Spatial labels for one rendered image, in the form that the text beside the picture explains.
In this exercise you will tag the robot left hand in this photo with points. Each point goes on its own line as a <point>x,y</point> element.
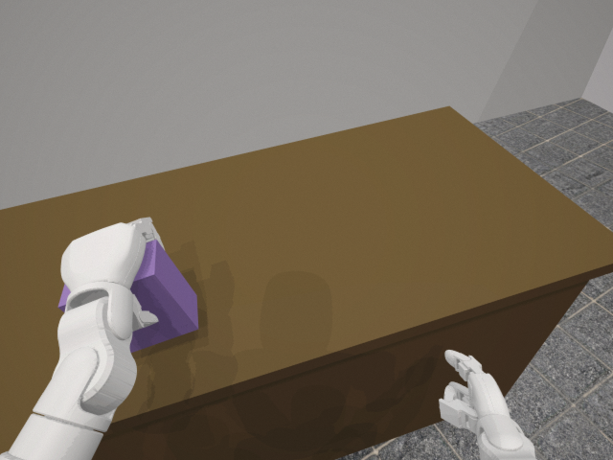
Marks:
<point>112,254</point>

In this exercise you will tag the right robot forearm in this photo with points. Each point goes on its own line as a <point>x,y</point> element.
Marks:
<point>501,438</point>

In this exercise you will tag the left robot forearm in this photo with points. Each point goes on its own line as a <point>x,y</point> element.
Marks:
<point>94,375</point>

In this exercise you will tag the sponge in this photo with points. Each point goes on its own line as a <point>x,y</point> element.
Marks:
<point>162,290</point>

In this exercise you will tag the table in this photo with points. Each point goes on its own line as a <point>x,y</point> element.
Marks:
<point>331,276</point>

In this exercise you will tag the robot right hand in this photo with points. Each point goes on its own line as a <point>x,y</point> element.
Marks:
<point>463,407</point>

